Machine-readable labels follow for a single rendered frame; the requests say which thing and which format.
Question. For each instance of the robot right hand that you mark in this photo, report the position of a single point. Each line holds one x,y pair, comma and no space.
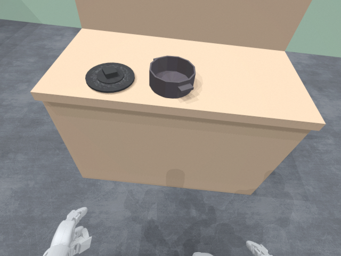
257,250

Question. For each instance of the knob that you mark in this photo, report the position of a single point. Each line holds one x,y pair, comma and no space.
109,71

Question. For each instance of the robot left hand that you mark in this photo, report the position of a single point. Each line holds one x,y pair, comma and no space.
67,234

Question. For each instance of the pot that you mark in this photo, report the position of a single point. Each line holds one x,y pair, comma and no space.
171,76

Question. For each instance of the lid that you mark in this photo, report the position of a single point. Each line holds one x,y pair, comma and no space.
97,81

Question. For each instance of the table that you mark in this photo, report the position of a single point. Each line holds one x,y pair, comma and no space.
248,110

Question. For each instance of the robot left forearm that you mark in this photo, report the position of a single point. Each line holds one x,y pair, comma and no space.
58,250

